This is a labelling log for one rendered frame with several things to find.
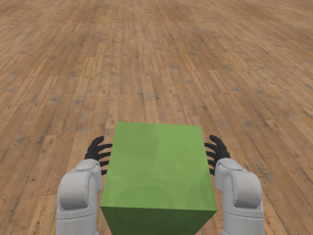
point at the right robot forearm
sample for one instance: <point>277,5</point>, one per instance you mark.
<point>242,199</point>

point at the carton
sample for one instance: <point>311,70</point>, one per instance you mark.
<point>158,180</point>

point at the left robot forearm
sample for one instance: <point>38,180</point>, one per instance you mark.
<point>77,199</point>

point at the right robot hand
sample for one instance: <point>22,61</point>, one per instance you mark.
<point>220,152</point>

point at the left robot hand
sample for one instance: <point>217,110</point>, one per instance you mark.
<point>94,149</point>

